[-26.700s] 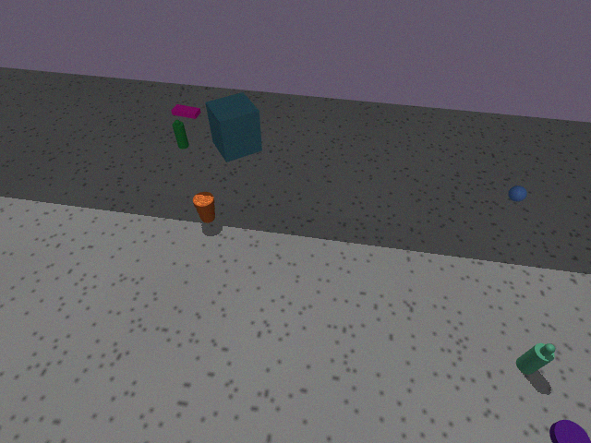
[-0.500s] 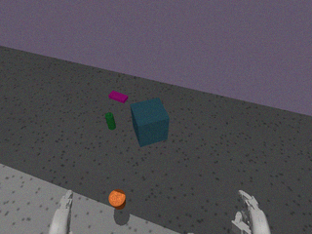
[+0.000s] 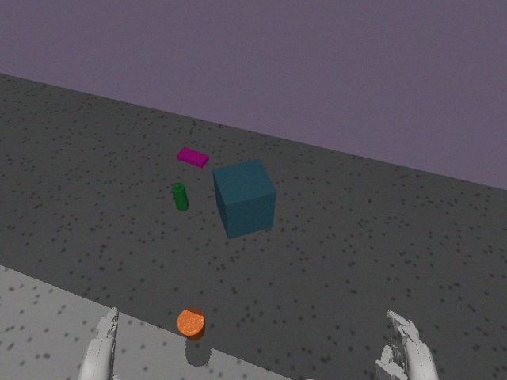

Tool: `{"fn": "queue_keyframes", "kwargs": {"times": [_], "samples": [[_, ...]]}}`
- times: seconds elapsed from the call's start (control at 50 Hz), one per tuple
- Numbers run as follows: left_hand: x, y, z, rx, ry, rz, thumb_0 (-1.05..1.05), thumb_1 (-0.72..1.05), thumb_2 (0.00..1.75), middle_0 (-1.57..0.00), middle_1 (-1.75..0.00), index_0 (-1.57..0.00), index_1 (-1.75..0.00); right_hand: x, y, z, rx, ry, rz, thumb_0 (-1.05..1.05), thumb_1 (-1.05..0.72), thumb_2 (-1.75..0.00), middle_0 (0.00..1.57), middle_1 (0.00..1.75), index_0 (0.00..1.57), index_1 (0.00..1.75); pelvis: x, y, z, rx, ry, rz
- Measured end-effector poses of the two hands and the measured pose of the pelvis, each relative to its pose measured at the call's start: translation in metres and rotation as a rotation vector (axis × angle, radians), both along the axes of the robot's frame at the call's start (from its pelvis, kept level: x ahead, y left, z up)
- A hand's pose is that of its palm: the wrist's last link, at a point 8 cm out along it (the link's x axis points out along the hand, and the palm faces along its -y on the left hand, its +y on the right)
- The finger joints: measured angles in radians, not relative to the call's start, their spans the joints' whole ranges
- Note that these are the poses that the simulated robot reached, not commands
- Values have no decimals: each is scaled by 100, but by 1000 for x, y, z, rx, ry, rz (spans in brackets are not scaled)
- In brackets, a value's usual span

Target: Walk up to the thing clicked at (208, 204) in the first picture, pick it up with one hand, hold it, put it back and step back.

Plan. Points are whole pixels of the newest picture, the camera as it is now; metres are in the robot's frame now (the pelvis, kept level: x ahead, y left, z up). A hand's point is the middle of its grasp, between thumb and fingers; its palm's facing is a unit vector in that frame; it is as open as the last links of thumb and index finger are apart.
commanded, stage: home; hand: left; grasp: from the side
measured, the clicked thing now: (193, 326) +0.40 +0.21 -0.66
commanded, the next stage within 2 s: stand in 0.18 s
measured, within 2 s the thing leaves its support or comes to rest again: neither
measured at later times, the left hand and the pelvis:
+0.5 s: hand (139, 367) +0.17 +0.18 -0.06, palm faces +0.10 -0.95 -0.28, open 15.1 cm; pelvis +0.00 +0.00 +0.00, yaw +0 degrees
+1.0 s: hand out of the picture +0.08 +0.25 -0.12, palm faces -0.01 -0.94 -0.34, open 7.5 cm; pelvis +0.00 +0.01 +0.03, yaw +0 degrees
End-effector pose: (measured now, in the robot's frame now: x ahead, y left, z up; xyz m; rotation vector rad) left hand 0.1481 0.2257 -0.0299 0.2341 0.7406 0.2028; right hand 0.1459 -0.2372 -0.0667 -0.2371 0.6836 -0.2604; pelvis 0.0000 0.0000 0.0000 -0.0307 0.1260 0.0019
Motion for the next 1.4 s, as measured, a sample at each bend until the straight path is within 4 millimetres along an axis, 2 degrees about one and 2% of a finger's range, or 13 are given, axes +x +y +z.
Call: {"fn": "queue_keyframes", "kwargs": {"times": [0.32, 0.4, 0.5, 0.64, 0.72, 0.8, 0.9, 1.06, 1.22, 1.4], "samples": [[0, 1, 0, 1, 2, 0, -1, -53, 6, -6, -6, -6, -6, 1, 2, 0, -1, -2, 1, 1, -90, -90, 21, 30, 20, 30, 1, 1, 0, -1, 3, -1], [0, 1, 0, 1, 0, 0, -1, -46, 13, -10, -12, -10, -12, 1, 1, 0, -3, -4, -1, 1, -90, -90, 21, 30, 20, 30, 1, 1, 0, -1, 1, -1], [0, 1, 0, -1, -1, 1, -1, -23, 36, -15, -22, -16, -22, 0, 1, 1, -5, -3, 1, 1, -91, -90, 21, 30, 20, 30, 0, 1, 0, -1, 1, -1], [-1, 1, -1, -1, 4, 1, -1, 24, 71, -19, -28, -19, -28, 0, 1, 0, -5, -3, 1, 1, -91, -90, 21, 30, 20, 30, 0, 1, 0, 0, 2, 0], [0, 12, -20, 39, 32, -95, 0, 52, 81, -20, -29, -20, -29, -6, -5, -13, -44, 169, 128, 1, -90, -90, 21, 30, 20, 30, -5, 0, 5, 17, -56, 2], [-14, 34, -37, 40, 129, -92, 0, 71, 86, -20, -30, -21, -30, -23, -20, -16, -32, 293, 119, 1, -90, -90, 21, 30, 20, 30, -7, 2, 12, 31, -90, 4], [-44, 58, -47, 49, 260, -44, 0, 83, 88, -20, -30, -21, -30, -49, -36, -11, -37, 389, 64, 1, -91, -90, 21, 30, 20, 30, -4, 6, 23, 30, -115, 5], [-86, 75, -48, 43, 427, 29, 1, 89, 89, -20, -30, -21, -30, -81, -36, -8, -19, 517, 15, 1, -91, -90, 20, 30, 20, 30, 0, 14, 40, 28, -149, 5], [-106, 77, -43, 37, 512, 66, 1, 90, 90, -20, -30, -21, -30, -86, -25, -9, 23, 562, 16, 1, -91, -90, 21, 30, 20, 30, 2, 15, 51, 35, -172, 9], [-106, 75, -36, 40, 517, 76, 0, 91, 90, -20, -30, -21, -30, -80, -26, -8, 37, 552, 18, 1, -91, -90, 21, 30, 20, 30, -1, 12, 56, 38, -187, 10]]}}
